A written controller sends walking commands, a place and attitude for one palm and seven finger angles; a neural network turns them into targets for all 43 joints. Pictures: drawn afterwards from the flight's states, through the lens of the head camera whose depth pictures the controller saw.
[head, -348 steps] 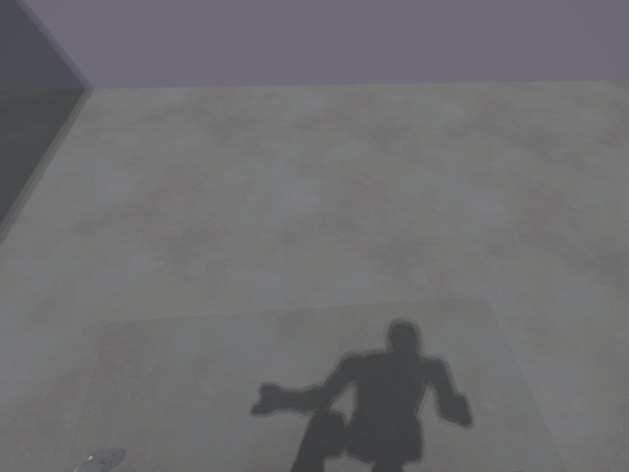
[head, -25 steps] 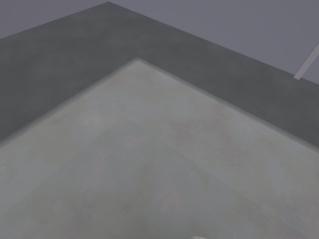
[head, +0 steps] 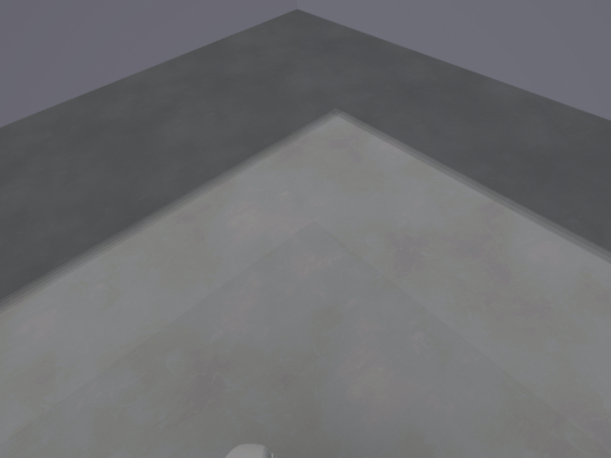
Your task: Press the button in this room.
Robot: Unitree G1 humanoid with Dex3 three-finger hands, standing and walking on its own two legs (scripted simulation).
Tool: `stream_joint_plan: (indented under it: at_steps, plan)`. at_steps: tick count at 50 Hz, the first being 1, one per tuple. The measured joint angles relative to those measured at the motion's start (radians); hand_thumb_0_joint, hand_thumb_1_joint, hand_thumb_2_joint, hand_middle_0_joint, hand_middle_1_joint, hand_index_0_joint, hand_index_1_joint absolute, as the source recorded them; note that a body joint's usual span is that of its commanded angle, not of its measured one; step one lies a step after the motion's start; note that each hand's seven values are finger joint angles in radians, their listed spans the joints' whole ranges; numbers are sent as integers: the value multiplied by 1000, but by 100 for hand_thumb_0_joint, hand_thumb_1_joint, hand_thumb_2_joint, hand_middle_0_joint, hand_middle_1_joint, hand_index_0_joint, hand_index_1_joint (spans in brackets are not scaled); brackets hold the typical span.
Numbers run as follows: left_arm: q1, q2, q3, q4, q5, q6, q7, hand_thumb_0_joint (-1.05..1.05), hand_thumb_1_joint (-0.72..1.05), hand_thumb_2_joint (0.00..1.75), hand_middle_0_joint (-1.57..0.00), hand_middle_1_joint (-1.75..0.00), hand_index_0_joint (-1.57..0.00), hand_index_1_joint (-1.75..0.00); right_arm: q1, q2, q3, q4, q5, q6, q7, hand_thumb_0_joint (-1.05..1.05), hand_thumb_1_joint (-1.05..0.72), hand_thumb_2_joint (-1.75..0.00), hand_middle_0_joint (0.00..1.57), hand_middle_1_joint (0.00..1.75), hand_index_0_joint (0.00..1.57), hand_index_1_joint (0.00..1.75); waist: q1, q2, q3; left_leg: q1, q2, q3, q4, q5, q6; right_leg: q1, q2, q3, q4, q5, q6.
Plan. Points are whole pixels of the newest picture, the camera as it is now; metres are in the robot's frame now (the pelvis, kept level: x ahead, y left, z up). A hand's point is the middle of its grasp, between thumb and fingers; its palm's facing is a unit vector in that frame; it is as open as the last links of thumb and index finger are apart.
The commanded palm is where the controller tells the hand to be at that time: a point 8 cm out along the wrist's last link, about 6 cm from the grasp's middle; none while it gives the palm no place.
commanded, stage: turn or walk to find it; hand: left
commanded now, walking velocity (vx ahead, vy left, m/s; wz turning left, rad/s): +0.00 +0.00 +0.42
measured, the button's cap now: out of the picture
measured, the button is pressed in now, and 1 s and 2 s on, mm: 0 0 0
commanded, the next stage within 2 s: none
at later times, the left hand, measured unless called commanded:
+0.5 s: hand out of the picture -0.02 +0.29 -0.18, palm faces +0.24 -0.94 -0.23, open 7.4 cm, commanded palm none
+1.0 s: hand out of the picture -0.01 +0.22 -0.14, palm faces +0.38 -0.88 -0.27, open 7.4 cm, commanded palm none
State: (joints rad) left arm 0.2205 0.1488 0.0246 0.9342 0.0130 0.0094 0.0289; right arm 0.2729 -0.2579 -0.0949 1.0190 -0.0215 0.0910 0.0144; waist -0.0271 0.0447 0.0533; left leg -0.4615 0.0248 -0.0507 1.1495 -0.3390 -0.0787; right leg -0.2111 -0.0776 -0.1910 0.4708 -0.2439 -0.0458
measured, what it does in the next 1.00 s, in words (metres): steps on the spot, turning left: left foot, then right foot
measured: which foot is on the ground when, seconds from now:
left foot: up 0.00-0.22, down 0.24-0.80, up 0.82-1.00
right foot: down 0.00-0.24, up 0.26-0.78, down 0.80-1.00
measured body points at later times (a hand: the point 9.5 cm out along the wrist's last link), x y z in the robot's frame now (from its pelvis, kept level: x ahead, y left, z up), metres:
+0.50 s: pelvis -0.03 +0.07 +0.00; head -0.01 +0.10 +0.45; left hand -0.04 +0.34 -0.16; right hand +0.11 -0.15 -0.13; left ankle -0.05 +0.14 -0.74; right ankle -0.02 -0.09 -0.66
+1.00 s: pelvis -0.04 +0.01 +0.00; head -0.01 -0.02 +0.45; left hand -0.03 +0.26 -0.12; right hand +0.07 -0.23 -0.17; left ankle -0.12 +0.14 -0.65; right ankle -0.01 -0.08 -0.74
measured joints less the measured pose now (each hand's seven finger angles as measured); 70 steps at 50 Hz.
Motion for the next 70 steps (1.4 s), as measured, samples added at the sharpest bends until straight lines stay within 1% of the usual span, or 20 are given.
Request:
stream_joint_plan:
  at_steps: [8, 10, 12, 14, 16, 20, 24, 30, 36, 40, 42, 44, 47, 51, 55, 61, 64, 65, 67, 70]
  plan:
    - [29, 37, 15, 30, 15, 4, -4, 1, 90, 89, -20, -30, -21, -30, -73, 17, 20, -11, 13, -9, -4, 1, -91, -90, 19, 30, 19, 30, 45, -47, 20, 129, 16, 78, -314, -120, 10, -37, -46, -59, 48, -9, 22]
    - [35, 54, 21, 39, 15, 8, -5, 1, 90, 89, -20, -30, -21, -30, -98, 23, 27, -25, 16, -21, -6, 1, -91, -90, 19, 30, 19, 30, 53, -60, 24, 169, 9, 102, -417, -101, 19, -53, -60, -74, 77, -17, 35]
    - [46, 71, 27, 46, 9, 16, -6, 1, 90, 89, -20, -30, -21, -30, -114, 26, 33, -44, 17, -39, -5, 1, -91, -90, 19, 30, 19, 30, 53, -67, 18, 224, 3, 118, -559, -2, 37, -78, -76, -89, 132, -39, 54]
    - [46, 96, 36, 59, 3, 38, -5, 1, 90, 89, -20, -30, -21, -30, -132, 45, 38, -55, 13, -54, -5, 1, -91, -90, 19, 30, 19, 30, 59, -102, 22, 218, -22, 126, -550, 5, 88, -130, -83, -27, 254, -156, 80]
    - [48, 108, 40, 70, 4, 61, -4, 1, 90, 89, -20, -30, -20, -30, -134, 59, 48, -64, 8, -60, -8, 1, -91, -90, 19, 30, 20, 30, 60, -108, 11, 226, -27, 121, -560, -2, 119, -183, -55, 41, 402, -232, 91]
    - [31, 112, 43, 74, 5, 64, -14, 1, 90, 89, -20, -30, -20, -30, -126, 71, 60, -66, 7, -65, -21, 1, -90, -90, 20, 30, 20, 30, 54, -89, -6, 256, -36, 93, -646, 47, 135, -247, -26, 110, 582, -168, 111]
    - [6, 110, 39, 57, 2, 50, -14, 1, 90, 90, -20, -30, -20, -30, -112, 80, 65, -63, 12, -73, -25, 1, -90, -90, 20, 30, 20, 30, 49, -81, -7, 275, -56, 72, -709, 89, 146, -257, -22, 147, 605, -128, 131]
    - [-48, 97, 35, 32, -2, 49, -7, 1, 90, 90, -20, -30, -20, -30, -69, 86, 59, -55, 8, -72, -25, 1, -90, -90, 20, 30, 20, 30, 21, -69, -2, 265, -80, 35, -724, 111, 148, -220, -8, 169, 517, -156, 143]
    - [-106, 67, 23, 3, -9, 43, -4, 1, 90, 90, -20, -30, -20, -30, -21, 72, 46, -36, 1, -59, -26, 1, -90, -90, 20, 30, 20, 30, -18, -39, 5, 231, -94, -7, -695, 115, 130, -153, 27, 170, 339, -195, 126]
    - [-120, 49, 12, -23, -13, 19, -4, 1, 90, 90, -20, -30, -20, -30, 10, 57, 34, -22, 5, -48, -23, 1, -90, -90, 20, 30, 20, 30, -25, -23, -2, 185, -108, -34, -637, 98, 102, -53, 44, 156, 89, -57, 100]
    - [-119, 31, 5, -26, -5, 5, -1, 1, 90, 89, -20, -30, -20, -30, 13, 41, 25, -14, 11, -40, -21, 1, -90, -90, 20, 30, 20, 30, -27, 8, 3, 141, -98, -45, -530, 6, 82, -45, 58, 129, 80, -43, 41]
    - [-106, 19, -2, -30, -3, 2, 0, 1, 90, 89, -20, -30, -20, -30, 16, 32, 15, -12, 8, -25, -19, 1, -90, -90, 20, 30, 20, 30, -29, 10, 0, 73, -102, -28, -330, -101, 65, -35, 43, 105, 81, -56, 16]
    - [-81, 7, -3, -25, -4, 5, 1, 1, 90, 89, -20, -30, -21, -30, 12, 18, 5, -8, 3, -13, -10, 1, -91, -90, 20, 30, 20, 30, -24, 9, -1, -1, -75, 0, -88, -82, 44, -6, 27, 77, 44, -43, 12]
    - [-52, 1, -3, -9, -2, 2, 0, 1, 90, 89, -20, -30, -21, -30, 3, 4, 0, -11, 2, -11, -4, 1, -91, -90, 19, 30, 20, 30, -21, 8, 4, -27, -23, 6, 12, -25, 15, 15, 11, 33, 18, -31, 12]
    - [-20, 5, 2, 5, 4, -2, 0, 1, 90, 89, -20, -30, -21, -30, -19, 3, 4, -8, 3, -6, -4, 1, -91, -90, 19, 30, 20, 30, -1, -10, 11, 8, 10, 18, -59, -51, -2, 17, -11, -1, 23, -34, 16]
    - [20, 43, 15, 28, 14, 4, -5, 1, 90, 89, -20, -30, -21, -30, -87, 13, 21, -25, 13, -17, -6, 1, -91, -90, 19, 30, 19, 30, 39, -48, 32, 116, 17, 80, -332, -109, 6, -8, -53, -44, 76, -51, 40]
    - [41, 71, 26, 42, 9, 14, -6, 1, 90, 89, -20, -30, -21, -30, -114, 17, 31, -48, 16, -38, -5, 1, -91, -90, 19, 30, 19, 30, 48, -61, 29, 200, 8, 113, -540, 11, 22, -36, -76, -71, 145, -81, 65]
    - [44, 85, 31, 47, 4, 21, -6, 1, 90, 89, -20, -30, -21, -30, -125, 25, 31, -52, 14, -48, -5, 1, -91, -90, 19, 30, 19, 30, 51, -80, 31, 203, -6, 119, -556, 38, 45, -57, -94, -59, 192, -97, 73]
    - [46, 108, 38, 58, 1, 46, -2, 1, 90, 89, -20, -30, -20, -30, -141, 41, 40, -64, 11, -59, -4, 1, -91, -90, 19, 30, 20, 30, 63, -104, 34, 196, -20, 123, -534, 25, 94, -117, -82, 21, 339, -235, 90]
    - [44, 119, 44, 73, 3, 68, -3, 1, 90, 89, -20, -30, -20, -30, -141, 56, 52, -76, 6, -66, -13, 1, -91, -90, 19, 30, 20, 30, 60, -94, 17, 212, -18, 107, -574, 37, 119, -190, -44, 88, 527, -256, 100]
